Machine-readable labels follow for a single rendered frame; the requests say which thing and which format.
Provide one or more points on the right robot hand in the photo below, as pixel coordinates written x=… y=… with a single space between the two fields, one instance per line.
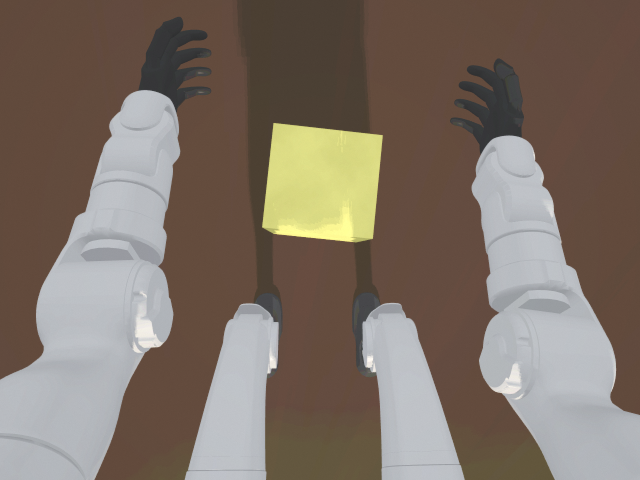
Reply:
x=504 y=117

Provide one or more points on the left robot hand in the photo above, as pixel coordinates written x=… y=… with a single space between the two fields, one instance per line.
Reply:
x=159 y=73

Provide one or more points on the robot left upper arm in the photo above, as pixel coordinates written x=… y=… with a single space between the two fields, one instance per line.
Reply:
x=96 y=320

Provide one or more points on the left robot foot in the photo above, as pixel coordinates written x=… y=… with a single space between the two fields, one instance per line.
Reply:
x=272 y=304

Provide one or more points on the robot right upper arm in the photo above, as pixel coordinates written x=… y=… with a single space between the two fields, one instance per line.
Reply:
x=557 y=373

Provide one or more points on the right robot foot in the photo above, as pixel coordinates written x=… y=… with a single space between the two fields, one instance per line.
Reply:
x=363 y=305

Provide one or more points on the robot foot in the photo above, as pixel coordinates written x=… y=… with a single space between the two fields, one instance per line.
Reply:
x=363 y=305
x=272 y=304

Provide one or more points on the right robot forearm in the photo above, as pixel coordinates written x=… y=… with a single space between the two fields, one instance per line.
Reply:
x=527 y=264

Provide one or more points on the carton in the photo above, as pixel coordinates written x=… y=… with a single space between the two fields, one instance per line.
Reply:
x=322 y=183

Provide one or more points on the left robot forearm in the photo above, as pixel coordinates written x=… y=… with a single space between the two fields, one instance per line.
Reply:
x=130 y=192

